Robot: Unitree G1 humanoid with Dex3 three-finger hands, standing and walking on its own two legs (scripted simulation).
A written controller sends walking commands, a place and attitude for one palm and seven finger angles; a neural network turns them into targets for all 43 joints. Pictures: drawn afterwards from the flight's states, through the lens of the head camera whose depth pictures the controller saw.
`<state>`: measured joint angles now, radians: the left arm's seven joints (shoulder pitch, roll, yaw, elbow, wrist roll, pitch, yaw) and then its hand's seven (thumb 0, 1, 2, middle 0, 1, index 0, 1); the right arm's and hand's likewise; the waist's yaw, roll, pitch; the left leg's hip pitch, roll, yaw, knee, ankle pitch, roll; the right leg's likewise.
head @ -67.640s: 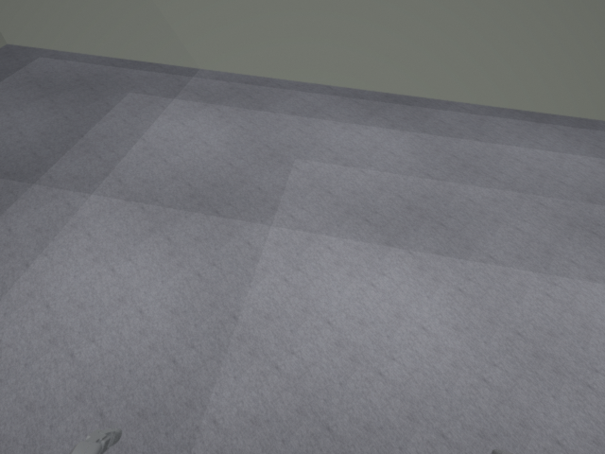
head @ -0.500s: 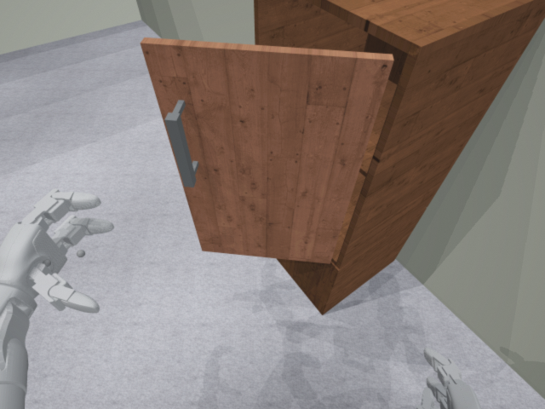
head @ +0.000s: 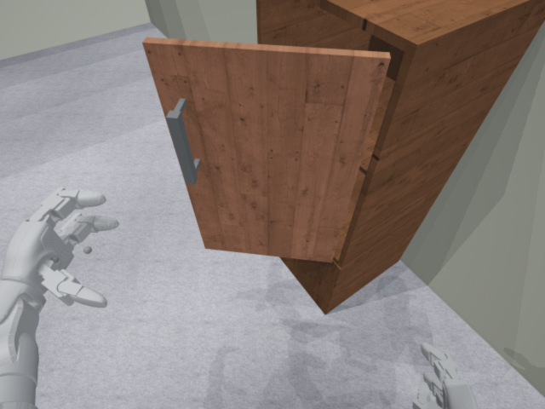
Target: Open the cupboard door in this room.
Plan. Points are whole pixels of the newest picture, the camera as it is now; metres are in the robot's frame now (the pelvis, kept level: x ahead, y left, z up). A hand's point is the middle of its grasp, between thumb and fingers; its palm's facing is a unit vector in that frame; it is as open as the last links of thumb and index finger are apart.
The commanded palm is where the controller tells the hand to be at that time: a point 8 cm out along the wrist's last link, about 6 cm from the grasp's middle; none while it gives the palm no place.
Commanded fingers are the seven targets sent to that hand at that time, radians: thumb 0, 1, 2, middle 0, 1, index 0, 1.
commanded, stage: move the hooked fingers beside the handle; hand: left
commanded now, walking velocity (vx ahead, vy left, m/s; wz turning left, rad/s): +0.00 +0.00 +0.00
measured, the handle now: (186, 143) +0.54 +0.20 +0.07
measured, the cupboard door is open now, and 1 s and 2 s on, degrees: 48 48 48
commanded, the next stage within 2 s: none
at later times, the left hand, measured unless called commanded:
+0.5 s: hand (108, 212) +0.36 +0.27 +0.09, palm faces -0.02 -1.00 -0.02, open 14.0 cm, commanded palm +0.34 +0.31 +0.09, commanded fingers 0.00 -0.50 0.30 -0.30 -1.20 -0.30 -1.20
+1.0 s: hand (133, 183) +0.42 +0.26 +0.08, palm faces -0.05 -1.00 -0.03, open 14.0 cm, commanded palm +0.41 +0.30 +0.08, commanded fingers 0.00 -0.50 0.30 -0.30 -1.20 -0.30 -1.20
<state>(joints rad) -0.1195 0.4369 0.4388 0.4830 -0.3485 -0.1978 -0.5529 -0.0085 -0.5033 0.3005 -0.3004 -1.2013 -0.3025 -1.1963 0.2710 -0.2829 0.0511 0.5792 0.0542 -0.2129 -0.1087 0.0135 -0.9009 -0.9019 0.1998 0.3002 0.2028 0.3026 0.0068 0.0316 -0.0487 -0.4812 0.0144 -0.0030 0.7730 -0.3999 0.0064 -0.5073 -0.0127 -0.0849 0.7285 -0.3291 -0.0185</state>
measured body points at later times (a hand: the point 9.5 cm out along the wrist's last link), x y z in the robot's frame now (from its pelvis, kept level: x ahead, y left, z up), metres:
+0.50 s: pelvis +0.01 +0.01 +0.00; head +0.06 +0.01 +0.45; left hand +0.36 +0.33 +0.09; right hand +0.11 -0.26 -0.10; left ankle -0.01 +0.11 -0.71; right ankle +0.02 -0.11 -0.71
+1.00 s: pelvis +0.00 +0.01 -0.01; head +0.08 +0.02 +0.44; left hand +0.42 +0.31 +0.09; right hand +0.08 -0.26 -0.11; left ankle -0.01 +0.11 -0.71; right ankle +0.02 -0.11 -0.71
